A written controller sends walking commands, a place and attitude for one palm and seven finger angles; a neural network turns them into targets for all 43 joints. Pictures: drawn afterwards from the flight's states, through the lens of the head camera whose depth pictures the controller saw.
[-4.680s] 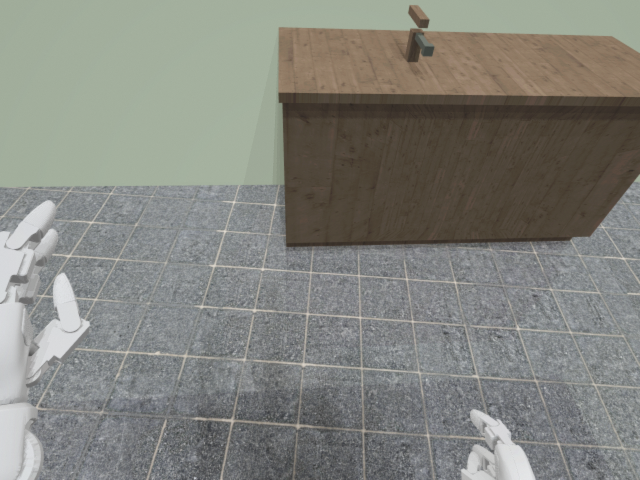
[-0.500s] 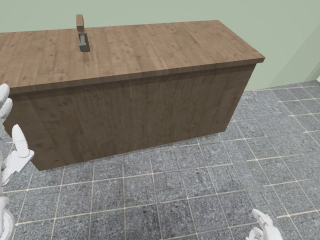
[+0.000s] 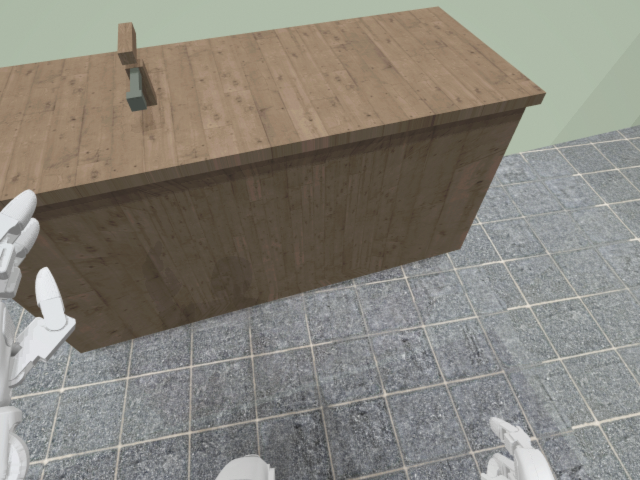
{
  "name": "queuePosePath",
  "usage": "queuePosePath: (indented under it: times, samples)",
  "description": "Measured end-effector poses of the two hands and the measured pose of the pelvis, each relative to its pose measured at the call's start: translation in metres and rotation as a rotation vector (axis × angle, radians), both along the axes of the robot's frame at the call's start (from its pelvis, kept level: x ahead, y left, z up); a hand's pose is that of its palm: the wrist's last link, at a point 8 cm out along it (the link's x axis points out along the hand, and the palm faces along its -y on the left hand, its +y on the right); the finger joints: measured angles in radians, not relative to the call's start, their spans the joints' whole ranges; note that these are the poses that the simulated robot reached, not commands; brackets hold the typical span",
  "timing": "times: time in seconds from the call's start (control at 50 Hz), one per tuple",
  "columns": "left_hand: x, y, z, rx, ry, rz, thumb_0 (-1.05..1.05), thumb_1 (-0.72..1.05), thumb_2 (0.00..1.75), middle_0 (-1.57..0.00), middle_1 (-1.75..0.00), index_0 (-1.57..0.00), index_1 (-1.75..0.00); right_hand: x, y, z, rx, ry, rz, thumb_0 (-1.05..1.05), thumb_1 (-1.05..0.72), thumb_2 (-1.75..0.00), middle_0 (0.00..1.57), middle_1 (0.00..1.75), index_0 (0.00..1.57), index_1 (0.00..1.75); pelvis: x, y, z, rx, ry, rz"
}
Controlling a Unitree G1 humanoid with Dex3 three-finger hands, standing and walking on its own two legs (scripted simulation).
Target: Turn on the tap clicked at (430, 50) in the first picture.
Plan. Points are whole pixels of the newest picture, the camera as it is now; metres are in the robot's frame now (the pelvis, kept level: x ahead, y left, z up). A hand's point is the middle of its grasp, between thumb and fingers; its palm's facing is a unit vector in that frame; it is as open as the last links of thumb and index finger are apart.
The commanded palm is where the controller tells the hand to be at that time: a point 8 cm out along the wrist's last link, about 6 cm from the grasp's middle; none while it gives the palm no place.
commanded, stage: take the last steps up to it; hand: left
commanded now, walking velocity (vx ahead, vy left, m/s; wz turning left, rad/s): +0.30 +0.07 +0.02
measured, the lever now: (136, 100) +0.74 +0.40 +0.05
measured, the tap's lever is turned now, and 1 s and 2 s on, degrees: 0 0 0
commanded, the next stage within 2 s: come to a stop and stand still in 1.22 s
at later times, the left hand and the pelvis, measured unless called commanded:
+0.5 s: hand (103, 217) +0.34 +0.25 +0.17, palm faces +0.39 -0.78 -0.49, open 7.4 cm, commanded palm +0.29 +0.29 +0.17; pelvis +0.12 +0.01 -0.02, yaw -1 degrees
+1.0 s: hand (113, 133) +0.47 +0.28 +0.18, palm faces +0.42 -0.83 -0.38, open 7.4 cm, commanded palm +0.40 +0.31 +0.17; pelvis +0.23 +0.04 -0.01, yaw -2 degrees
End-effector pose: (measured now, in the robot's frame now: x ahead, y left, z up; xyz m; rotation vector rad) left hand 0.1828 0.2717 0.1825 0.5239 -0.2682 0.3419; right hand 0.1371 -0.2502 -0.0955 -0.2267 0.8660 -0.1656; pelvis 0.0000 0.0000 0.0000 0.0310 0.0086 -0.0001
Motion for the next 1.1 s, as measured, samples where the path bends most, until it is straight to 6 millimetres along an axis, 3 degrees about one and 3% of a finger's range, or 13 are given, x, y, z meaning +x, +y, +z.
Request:
queuePosePath:
  times: [0.06, 0.14, 0.26, 0.34, 0.42, 0.48, 0.56, 0.7, 0.82, 0.88, 0.98, 1.1]
  samples:
    - [0.013, 0.005, 0.005, 0.009, -0.027, -0.029, 0.01, 0.89, 0.9, -0.21, -0.3, -0.21, -0.3, 0.015, -0.007, 0.012, -0.056, -0.019, -0.016, 0.01, -0.91, -0.9, 0.2, 0.3, 0.2, 0.3, 0.015, 0.007, 0.0, -0.001, -0.001, -0.001]
    - [0.032, 0.022, 0.009, 0.017, -0.106, -0.048, 0.01, 0.89, 0.9, -0.22, -0.3, -0.22, -0.3, 0.04, -0.003, 0.019, -0.112, -0.072, -0.038, 0.01, -0.91, -0.9, 0.2, 0.3, 0.2, 0.3, 0.041, 0.025, -0.01, -0.026, -0.013, -0.01]
    - [0.073, 0.049, 0.004, 0.0, -0.135, -0.013, 0.01, 0.89, 0.9, -0.21, -0.3, -0.21, -0.3, 0.078, 0.038, 0.019, -0.028, -0.128, -0.049, 0.01, -0.91, -0.9, 0.2, 0.3, 0.2, 0.3, 0.067, 0.034, -0.01, -0.031, -0.016, -0.016]
    - [0.09, 0.041, 0.008, -0.024, -0.108, -0.022, 0.01, 0.89, 0.9, -0.21, -0.3, -0.21, -0.3, 0.097, 0.068, 0.015, 0.063, -0.131, -0.004, 0.01, -0.91, -0.9, 0.2, 0.3, 0.2, 0.3, 0.083, 0.033, -0.004, -0.044, -0.003, -0.022]
    - [0.101, 0.023, 0.01, 0.006, -0.061, -0.047, 0.01, 0.89, 0.9, -0.21, -0.3, -0.21, -0.3, 0.113, 0.082, 0.005, 0.128, -0.113, 0.031, 0.01, -0.9, -0.9, 0.2, 0.3, 0.21, 0.3, 0.102, 0.027, -0.003, -0.042, 0.001, -0.024]
    - [0.111, 0.014, 0.01, 0.066, -0.036, -0.03, 0.01, 0.89, 0.9, -0.21, -0.3, -0.21, -0.3, 0.127, 0.078, -0.01, 0.155, -0.094, 0.046, 0.01, -0.9, -0.9, 0.21, 0.3, 0.21, 0.3, 0.117, 0.016, -0.011, -0.03, -0.006, -0.019]
    - [0.129, 0.011, 0.004, 0.051, -0.036, 0.016, 0.01, 0.89, 0.9, -0.21, -0.3, -0.21, -0.3, 0.145, 0.057, -0.027, 0.132, -0.035, 0.058, 0.01, -0.9, -0.9, 0.21, 0.3, 0.21, 0.3, 0.133, 0.009, -0.017, -0.035, -0.019, 0.0]
    - [0.162, 0.013, -0.003, -0.015, 0.004, 0.026, 0.01, 0.89, 0.9, -0.21, -0.3, -0.21, -0.3, 0.173, 0.016, -0.001, 0.014, -0.011, 0.015, 0.01, -0.91, -0.9, 0.2, 0.3, 0.21, 0.3, 0.164, 0.009, -0.002, -0.007, -0.001, -0.001]
    - [0.191, 0.022, 0.004, -0.017, -0.072, -0.036, 0.01, 0.89, 0.9, -0.21, -0.3, -0.21, -0.3, 0.205, 0.007, 0.02, -0.093, -0.057, -0.009, 0.01, -0.91, -0.9, 0.2, 0.3, 0.2, 0.3, 0.196, 0.026, -0.005, -0.019, -0.01, -0.007]
    - [0.209, 0.037, 0.005, 0.002, -0.141, -0.051, 0.01, 0.89, 0.9, -0.22, -0.3, -0.21, -0.3, 0.224, 0.016, 0.02, -0.109, -0.102, -0.043, 0.01, -0.91, -0.9, 0.2, 0.3, 0.2, 0.3, 0.213, 0.036, -0.016, -0.02, -0.024, -0.021]
    - [0.241, 0.052, 0.007, -0.003, -0.146, -0.028, 0.01, 0.89, 0.9, -0.21, -0.3, -0.21, -0.3, 0.248, 0.051, 0.021, -0.017, -0.13, -0.029, 0.01, -0.91, -0.9, 0.2, 0.3, 0.2, 0.3, 0.229, 0.039, -0.01, -0.037, -0.018, -0.024]
    - [0.256, 0.029, 0.013, -0.003, -0.08, -0.068, 0.01, 0.89, 0.9, -0.21, -0.3, -0.21, -0.3, 0.264, 0.082, 0.012, 0.108, -0.123, 0.019, 0.01, -0.9, -0.9, 0.2, 0.3, 0.2, 0.3, 0.248, 0.033, -0.003, -0.045, 0.001, -0.038]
